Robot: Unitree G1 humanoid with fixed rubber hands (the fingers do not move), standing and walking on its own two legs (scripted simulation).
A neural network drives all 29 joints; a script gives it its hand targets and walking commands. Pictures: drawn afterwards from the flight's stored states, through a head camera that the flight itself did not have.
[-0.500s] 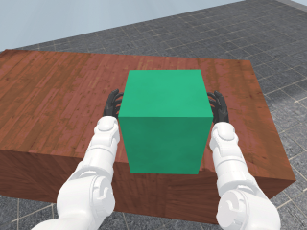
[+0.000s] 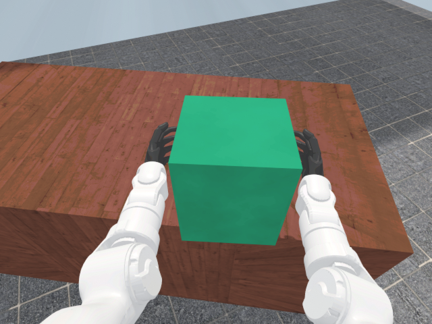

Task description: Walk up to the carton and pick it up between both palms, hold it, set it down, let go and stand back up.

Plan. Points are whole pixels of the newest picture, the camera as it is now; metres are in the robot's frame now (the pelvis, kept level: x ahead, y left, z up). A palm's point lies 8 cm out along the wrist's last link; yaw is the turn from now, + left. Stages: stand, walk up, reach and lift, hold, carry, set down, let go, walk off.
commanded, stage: set down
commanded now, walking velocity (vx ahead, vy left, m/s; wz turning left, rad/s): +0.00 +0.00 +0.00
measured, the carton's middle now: (231, 172) +0.42 -0.03 +0.03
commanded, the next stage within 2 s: none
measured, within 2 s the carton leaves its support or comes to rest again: rests again in 0.64 s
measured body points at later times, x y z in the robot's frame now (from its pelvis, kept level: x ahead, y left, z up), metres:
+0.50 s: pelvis +0.01 +0.00 +0.00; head +0.04 +0.01 +0.45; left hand +0.45 +0.12 +0.07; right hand +0.40 -0.18 +0.08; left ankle +0.00 +0.10 -0.75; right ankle +0.00 -0.12 -0.75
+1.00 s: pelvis +0.01 +0.00 +0.00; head +0.07 +0.01 +0.44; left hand +0.45 +0.12 +0.05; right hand +0.40 -0.18 +0.05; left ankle +0.00 +0.10 -0.75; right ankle +0.00 -0.12 -0.75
